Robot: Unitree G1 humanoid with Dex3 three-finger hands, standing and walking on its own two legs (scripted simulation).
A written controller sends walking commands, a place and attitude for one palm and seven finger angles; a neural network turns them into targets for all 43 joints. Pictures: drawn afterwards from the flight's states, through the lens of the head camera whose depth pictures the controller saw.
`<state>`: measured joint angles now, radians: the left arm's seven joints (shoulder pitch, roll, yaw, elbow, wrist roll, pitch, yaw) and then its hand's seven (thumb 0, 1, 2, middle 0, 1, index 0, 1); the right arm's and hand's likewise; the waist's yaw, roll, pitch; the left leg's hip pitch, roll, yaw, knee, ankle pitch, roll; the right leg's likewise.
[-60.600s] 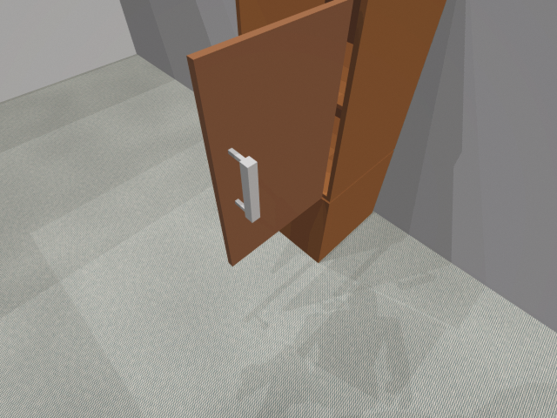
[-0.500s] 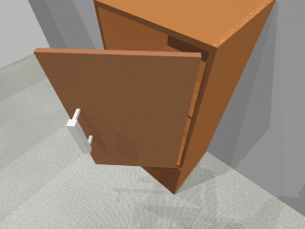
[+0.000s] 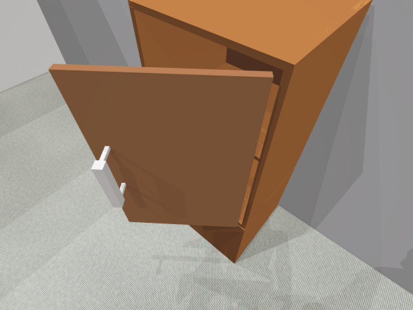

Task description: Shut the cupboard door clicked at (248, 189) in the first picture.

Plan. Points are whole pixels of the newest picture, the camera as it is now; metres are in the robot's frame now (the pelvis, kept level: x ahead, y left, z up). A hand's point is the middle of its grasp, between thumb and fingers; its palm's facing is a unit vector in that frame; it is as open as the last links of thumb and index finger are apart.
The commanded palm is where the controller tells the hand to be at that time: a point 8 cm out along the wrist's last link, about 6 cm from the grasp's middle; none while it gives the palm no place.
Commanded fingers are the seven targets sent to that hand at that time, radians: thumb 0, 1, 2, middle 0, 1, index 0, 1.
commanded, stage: shuffle to correct the standing spot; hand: left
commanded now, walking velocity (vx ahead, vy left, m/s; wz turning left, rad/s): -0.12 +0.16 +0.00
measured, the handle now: (112, 178) +0.40 +0.26 -0.03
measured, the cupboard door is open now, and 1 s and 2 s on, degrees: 38 38 38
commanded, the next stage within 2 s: come to a stop and stand still in 0.04 s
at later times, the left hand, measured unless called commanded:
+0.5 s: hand out of the picture -0.01 +0.20 -0.18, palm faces +0.02 -0.98 -0.19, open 7.3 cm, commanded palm none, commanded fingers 0.00 0.90 0.90 -0.20 -0.30 -0.20 -0.30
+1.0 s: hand out of the picture -0.04 +0.21 -0.18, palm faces +0.02 -0.98 -0.17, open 7.4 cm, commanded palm none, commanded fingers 0.00 0.90 0.90 -0.20 -0.30 -0.20 -0.30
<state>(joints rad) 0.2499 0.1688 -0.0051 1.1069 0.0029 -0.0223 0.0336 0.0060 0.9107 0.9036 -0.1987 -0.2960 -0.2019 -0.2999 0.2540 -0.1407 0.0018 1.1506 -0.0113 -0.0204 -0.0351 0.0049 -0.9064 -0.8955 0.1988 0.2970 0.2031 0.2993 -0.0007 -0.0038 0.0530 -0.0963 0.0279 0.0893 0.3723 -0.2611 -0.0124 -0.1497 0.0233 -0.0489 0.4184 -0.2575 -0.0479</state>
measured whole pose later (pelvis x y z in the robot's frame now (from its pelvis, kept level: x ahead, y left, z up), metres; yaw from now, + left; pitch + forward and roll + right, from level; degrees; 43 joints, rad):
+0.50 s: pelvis -0.02 +0.03 +0.00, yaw +0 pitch -1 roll +1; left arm 0.25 0.17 0.00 1.10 0.01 0.00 0.03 0.01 0.92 0.90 -0.20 -0.30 -0.20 -0.30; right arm 0.28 -0.12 0.00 1.15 -0.02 -0.02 -0.03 0.00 -0.91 -0.90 0.20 0.30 0.20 0.30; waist 0.00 -0.02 0.04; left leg -0.13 -0.01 0.10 0.38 -0.24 0.03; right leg -0.19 -0.02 -0.04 0.44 -0.23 -0.01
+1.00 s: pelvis -0.04 +0.04 +0.00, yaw +1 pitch -2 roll +0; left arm 0.33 0.14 -0.03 1.09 0.01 -0.01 0.04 0.01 0.91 0.90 -0.20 -0.30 -0.20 -0.30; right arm 0.30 -0.15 0.00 1.08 -0.01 -0.02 -0.02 0.01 -0.91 -0.90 0.20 0.30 0.20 0.30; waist -0.01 -0.01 0.01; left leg -0.17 -0.02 0.10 0.46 -0.26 0.06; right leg -0.21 -0.03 -0.04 0.48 -0.23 0.01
